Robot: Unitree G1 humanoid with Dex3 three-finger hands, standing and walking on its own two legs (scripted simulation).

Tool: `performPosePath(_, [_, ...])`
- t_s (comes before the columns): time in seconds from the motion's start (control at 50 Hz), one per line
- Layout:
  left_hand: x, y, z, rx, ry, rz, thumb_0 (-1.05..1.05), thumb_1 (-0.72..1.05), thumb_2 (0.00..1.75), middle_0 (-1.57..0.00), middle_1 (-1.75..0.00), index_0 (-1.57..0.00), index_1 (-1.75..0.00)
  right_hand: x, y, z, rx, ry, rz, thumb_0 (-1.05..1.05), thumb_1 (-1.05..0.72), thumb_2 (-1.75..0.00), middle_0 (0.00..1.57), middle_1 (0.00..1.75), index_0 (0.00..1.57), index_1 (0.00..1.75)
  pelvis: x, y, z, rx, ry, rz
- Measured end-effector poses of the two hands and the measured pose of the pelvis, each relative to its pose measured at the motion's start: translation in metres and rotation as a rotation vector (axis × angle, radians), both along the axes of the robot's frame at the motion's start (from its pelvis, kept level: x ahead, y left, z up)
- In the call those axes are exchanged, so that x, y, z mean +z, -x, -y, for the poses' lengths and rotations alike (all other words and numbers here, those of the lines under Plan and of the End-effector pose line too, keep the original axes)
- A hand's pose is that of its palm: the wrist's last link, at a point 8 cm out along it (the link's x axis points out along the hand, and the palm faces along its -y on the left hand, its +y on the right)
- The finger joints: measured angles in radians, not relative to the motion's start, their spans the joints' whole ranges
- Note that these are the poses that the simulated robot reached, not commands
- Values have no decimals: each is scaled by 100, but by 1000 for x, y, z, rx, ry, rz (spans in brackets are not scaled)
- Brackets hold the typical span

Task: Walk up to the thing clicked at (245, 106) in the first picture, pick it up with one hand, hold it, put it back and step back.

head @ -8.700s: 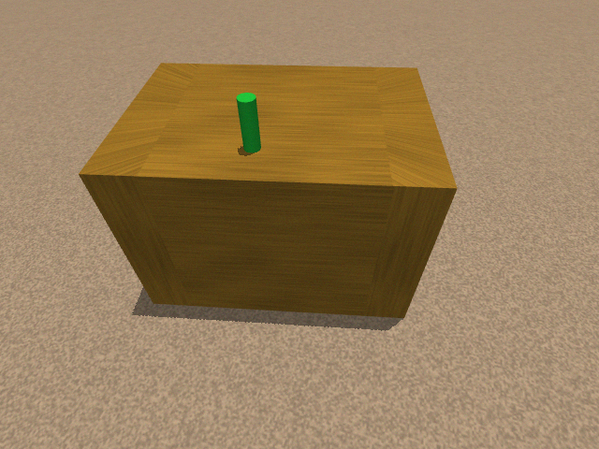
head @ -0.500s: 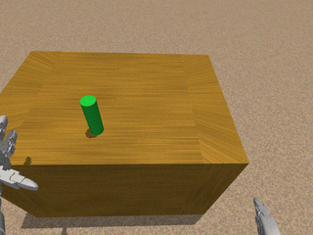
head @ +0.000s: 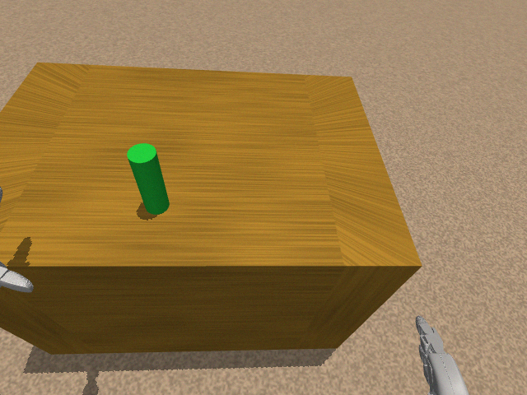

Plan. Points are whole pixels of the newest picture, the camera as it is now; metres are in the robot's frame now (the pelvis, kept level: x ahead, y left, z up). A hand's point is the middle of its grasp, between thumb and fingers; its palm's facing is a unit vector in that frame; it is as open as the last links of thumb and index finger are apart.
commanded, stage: go down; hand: left
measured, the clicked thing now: (150, 181) +0.51 +0.21 -0.02
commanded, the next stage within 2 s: approach in 1.84 s
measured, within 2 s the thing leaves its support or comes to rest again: neither
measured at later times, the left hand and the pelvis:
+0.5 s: hand (3, 202) +0.39 +0.37 +0.08, palm faces +0.18 -0.98 +0.01, open 17.7 cm; pelvis +0.00 +0.00 -0.02, yaw -1 degrees
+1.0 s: hand out of the picture +0.41 +0.39 +0.08, palm faces +0.20 -0.98 +0.01, open 17.6 cm; pelvis +0.00 +0.01 -0.03, yaw -1 degrees
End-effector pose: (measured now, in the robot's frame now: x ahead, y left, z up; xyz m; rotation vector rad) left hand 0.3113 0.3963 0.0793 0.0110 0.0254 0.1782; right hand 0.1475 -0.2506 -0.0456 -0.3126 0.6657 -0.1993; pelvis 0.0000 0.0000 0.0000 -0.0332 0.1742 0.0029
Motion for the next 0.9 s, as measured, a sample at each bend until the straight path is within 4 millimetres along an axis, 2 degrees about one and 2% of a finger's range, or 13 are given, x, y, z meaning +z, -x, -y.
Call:
performPosePath(0.2, [-1,-26,-11,-10,16,-8,-1,-60,8,-5,-6,-5,-7,-9,8,-6,19,1,-12,-1,52,-5,6,5,6,5,-11,1,-2,-9,10,-52])
performPosePath(0.34, [-1,-39,-19,-2,19,-7,-1,-61,8,-5,-6,-5,-7,-8,6,-10,25,8,9,-1,52,-5,6,5,6,5,-17,-2,-3,-13,15,-79])
performPosePath(0.9, [2,-64,-39,15,25,-12,-1,-59,9,-5,-5,-4,-6,-10,4,-10,26,36,15,-1,52,-5,6,5,6,5,-29,-5,-6,-13,32,-134])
